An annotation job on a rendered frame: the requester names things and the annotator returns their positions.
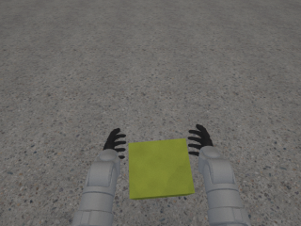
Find robot left hand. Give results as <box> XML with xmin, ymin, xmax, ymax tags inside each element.
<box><xmin>103</xmin><ymin>128</ymin><xmax>126</xmax><ymax>159</ymax></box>

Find carton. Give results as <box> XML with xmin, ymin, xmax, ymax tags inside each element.
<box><xmin>128</xmin><ymin>138</ymin><xmax>195</xmax><ymax>200</ymax></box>

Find right robot forearm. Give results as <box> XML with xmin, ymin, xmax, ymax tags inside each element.
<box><xmin>198</xmin><ymin>146</ymin><xmax>252</xmax><ymax>226</ymax></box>

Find robot right hand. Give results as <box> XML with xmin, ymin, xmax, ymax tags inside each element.
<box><xmin>188</xmin><ymin>124</ymin><xmax>214</xmax><ymax>156</ymax></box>

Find left robot forearm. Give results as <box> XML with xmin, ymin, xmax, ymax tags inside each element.
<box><xmin>71</xmin><ymin>149</ymin><xmax>120</xmax><ymax>226</ymax></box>

